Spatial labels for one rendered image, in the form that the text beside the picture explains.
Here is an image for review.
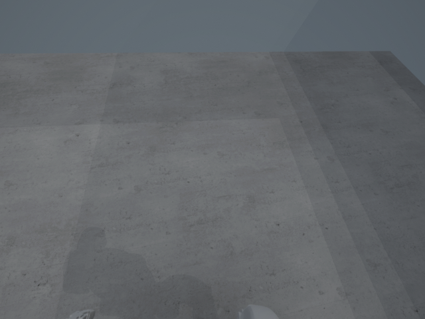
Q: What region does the robot right thigh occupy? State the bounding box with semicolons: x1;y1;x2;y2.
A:
237;305;279;319

